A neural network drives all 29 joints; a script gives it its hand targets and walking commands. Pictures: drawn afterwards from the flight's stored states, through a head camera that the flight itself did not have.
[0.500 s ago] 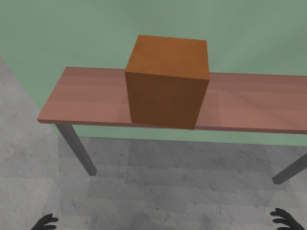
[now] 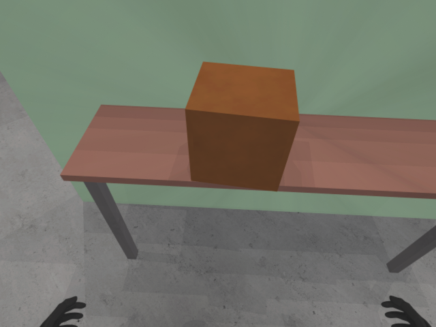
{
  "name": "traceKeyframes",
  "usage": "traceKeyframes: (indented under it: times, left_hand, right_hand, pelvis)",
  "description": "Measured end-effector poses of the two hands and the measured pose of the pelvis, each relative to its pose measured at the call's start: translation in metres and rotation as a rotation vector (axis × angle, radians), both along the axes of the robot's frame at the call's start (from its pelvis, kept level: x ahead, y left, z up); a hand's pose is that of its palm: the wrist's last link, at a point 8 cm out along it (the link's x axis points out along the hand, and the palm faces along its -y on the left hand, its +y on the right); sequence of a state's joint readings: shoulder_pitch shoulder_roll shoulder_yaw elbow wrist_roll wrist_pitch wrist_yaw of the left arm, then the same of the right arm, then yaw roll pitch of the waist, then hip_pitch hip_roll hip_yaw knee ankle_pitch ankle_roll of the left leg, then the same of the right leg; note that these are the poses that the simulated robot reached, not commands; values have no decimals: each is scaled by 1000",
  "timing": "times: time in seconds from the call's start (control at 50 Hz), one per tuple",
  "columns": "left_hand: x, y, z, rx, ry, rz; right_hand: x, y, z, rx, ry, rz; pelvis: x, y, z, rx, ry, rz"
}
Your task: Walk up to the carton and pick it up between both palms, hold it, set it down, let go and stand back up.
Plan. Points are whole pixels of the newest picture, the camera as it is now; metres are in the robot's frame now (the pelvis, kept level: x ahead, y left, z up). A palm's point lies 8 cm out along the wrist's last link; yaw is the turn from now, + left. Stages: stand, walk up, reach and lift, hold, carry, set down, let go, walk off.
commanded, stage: walk up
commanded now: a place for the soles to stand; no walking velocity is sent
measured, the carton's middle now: (240, 127) +0.59 -0.05 +0.02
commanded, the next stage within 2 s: none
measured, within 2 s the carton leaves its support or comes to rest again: neither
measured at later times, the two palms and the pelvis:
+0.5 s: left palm (72, 314) +0.18 +0.28 -0.08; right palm (411, 298) +0.19 -0.36 -0.07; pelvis +0.08 -0.03 -0.02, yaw +1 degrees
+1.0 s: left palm (79, 278) +0.24 +0.29 -0.08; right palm (391, 260) +0.26 -0.35 -0.06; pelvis +0.15 -0.02 -0.01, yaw +1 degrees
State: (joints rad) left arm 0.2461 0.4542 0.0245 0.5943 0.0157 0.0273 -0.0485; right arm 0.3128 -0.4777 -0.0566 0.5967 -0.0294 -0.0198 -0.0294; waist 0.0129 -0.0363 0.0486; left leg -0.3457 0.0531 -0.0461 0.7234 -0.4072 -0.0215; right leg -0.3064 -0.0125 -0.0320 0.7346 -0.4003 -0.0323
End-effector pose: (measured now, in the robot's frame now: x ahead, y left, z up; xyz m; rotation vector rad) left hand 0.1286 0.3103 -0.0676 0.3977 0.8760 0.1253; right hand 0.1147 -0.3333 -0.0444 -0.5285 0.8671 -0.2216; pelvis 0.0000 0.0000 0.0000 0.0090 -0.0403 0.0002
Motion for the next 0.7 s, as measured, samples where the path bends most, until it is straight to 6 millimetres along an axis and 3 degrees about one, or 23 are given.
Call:
traceKeyframes:
  times: [0.16,0.3,0.44,0.5,0.6,0.7]
  left_hand:
    - [-25,23,-15,-15,102,38]
    - [15,17,-12,-28,48,14]
    - [53,-15,-9,-10,17,-7]
    - [50,-25,-14,9,30,13]
    - [36,-26,-4,40,95,48]
    - [47,-20,-3,38,109,53]
  right_hand:
    - [29,24,5,3,-25,44]
    - [36,20,9,-23,-6,19]
    - [61,-12,-5,0,-12,8]
    - [76,-23,-21,20,-7,12]
    - [98,-25,-15,43,-11,15]
    - [113,-20,-10,42,0,17]
  pelvis:
    - [21,20,-1,-14,7,15]
    - [41,19,1,-28,-7,8]
    - [68,-13,-6,-3,-19,-1]
    - [81,-28,-15,4,-42,11]
    - [99,-32,-4,9,-47,14]
    - [114,-27,0,0,-41,15]
